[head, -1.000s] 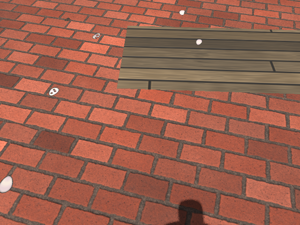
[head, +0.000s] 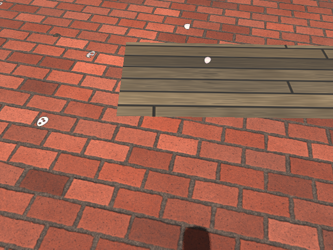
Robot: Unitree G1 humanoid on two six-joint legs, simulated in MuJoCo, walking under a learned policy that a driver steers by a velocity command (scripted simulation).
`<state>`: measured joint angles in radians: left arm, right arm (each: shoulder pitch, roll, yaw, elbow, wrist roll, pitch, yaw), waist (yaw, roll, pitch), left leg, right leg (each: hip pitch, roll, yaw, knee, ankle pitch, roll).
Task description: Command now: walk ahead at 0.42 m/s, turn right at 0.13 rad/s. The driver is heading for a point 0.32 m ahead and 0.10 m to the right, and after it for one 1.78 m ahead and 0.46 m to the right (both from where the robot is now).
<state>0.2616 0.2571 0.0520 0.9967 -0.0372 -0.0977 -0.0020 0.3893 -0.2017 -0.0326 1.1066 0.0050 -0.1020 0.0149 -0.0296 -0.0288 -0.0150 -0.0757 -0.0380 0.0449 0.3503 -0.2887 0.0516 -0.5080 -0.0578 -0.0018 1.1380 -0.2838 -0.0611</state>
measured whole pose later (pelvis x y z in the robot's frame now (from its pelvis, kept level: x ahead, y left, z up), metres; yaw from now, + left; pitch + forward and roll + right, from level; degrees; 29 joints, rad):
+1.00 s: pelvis +0.33 -0.04 +0.00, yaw -27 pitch +2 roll -1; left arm 0.17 0.32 0.07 0.75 -0.01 0.04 0.04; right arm 0.16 -0.25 -0.04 0.80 -0.01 -0.02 -0.02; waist -0.02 -0.04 0.03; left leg -0.29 0.01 -0.05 0.45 -0.19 0.00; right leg -0.45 0.09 0.12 1.01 -0.48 0.08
